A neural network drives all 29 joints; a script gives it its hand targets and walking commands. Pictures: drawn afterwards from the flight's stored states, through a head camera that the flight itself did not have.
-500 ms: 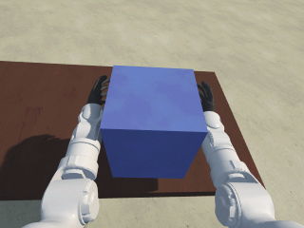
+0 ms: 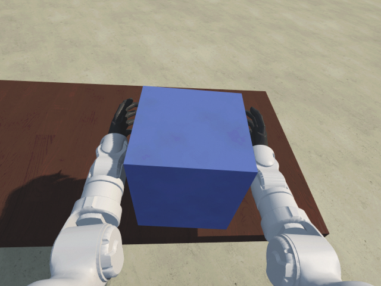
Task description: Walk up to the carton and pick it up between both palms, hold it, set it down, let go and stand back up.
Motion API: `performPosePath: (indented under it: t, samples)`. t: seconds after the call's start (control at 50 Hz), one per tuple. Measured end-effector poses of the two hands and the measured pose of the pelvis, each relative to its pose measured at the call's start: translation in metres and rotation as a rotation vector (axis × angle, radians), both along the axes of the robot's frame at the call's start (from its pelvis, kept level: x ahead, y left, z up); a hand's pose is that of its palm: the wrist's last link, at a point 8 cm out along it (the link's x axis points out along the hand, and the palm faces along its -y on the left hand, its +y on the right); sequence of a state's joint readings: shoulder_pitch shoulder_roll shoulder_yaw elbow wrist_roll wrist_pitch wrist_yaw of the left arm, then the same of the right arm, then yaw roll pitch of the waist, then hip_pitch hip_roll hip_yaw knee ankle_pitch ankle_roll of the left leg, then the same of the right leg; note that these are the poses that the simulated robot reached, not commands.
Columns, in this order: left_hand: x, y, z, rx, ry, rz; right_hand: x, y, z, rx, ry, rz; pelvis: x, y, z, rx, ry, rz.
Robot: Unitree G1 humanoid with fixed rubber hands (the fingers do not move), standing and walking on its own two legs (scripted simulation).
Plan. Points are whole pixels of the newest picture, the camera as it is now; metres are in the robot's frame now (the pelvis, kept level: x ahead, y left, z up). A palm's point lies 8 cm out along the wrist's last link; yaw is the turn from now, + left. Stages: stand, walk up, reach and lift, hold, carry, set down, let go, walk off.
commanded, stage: set down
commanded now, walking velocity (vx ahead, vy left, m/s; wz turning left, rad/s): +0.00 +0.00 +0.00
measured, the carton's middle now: (187, 162) +0.37 +0.00 +0.05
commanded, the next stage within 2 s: none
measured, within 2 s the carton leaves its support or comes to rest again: neither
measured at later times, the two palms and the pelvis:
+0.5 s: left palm (121, 130) +0.45 +0.15 +0.08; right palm (251, 148) +0.40 -0.15 +0.07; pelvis +0.01 +0.00 +0.00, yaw +0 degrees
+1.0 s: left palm (118, 140) +0.45 +0.16 +0.05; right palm (242, 155) +0.40 -0.13 +0.04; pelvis +0.03 +0.01 +0.00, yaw +0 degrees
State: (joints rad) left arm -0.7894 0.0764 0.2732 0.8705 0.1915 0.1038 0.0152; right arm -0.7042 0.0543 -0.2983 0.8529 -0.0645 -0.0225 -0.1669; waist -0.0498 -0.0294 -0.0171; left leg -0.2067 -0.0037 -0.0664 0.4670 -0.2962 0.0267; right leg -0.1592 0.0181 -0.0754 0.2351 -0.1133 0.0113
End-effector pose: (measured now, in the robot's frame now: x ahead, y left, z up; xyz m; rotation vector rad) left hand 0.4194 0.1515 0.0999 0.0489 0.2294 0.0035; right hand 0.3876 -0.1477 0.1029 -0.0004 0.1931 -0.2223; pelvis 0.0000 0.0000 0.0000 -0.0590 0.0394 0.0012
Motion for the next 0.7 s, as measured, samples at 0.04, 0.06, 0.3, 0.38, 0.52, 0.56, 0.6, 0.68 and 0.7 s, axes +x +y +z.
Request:
performPosePath:
  t: [0.04,0.06,0.3,0.38,0.52,0.56,0.6,0.68,0.7]
  samples:
    - [-0.001,-0.002,0.002,-0.001,0.001,-0.007,-0.003,-0.002,0.0,-0.002,0.002,-0.007,-0.002,-0.001,0.0,0.001,-0.003,0.0]
    - [0.0,-0.003,0.003,0.0,0.004,-0.012,-0.004,-0.003,-0.001,0.0,0.004,-0.012,-0.003,-0.001,0.0,0.001,-0.004,0.0]
    - [0.008,0.0,-0.005,0.004,0.036,-0.049,-0.005,0.0,-0.017,0.018,0.034,-0.036,0.0,0.0,0.0,0.0,0.0,0.0]
    - [0.015,0.0,-0.015,0.008,0.042,-0.057,0.0,0.0,-0.027,0.015,0.041,-0.04,0.004,0.001,0.0,-0.001,0.006,0.0]
    - [0.03,0.001,-0.021,0.016,-0.001,-0.065,0.014,0.001,-0.032,0.01,-0.002,-0.043,0.016,0.003,0.0,-0.003,0.022,0.0]
    - [0.033,0.002,-0.024,0.026,-0.005,-0.066,0.018,0.003,-0.035,0.01,-0.005,-0.041,0.02,0.003,-0.001,-0.004,0.027,0.0]
    - [0.035,0.004,-0.03,0.031,0.009,-0.065,0.02,0.004,-0.04,0.012,0.009,-0.039,0.024,0.004,-0.001,-0.005,0.032,0.0]
    - [0.033,0.008,-0.05,0.041,0.057,-0.063,0.02,0.008,-0.058,0.018,0.056,-0.034,0.03,0.005,0.0,-0.007,0.041,0.0]
    - [0.032,0.01,-0.053,0.042,0.059,-0.061,0.02,0.009,-0.059,0.019,0.051,-0.033,0.032,0.006,0.0,-0.007,0.043,0.0]
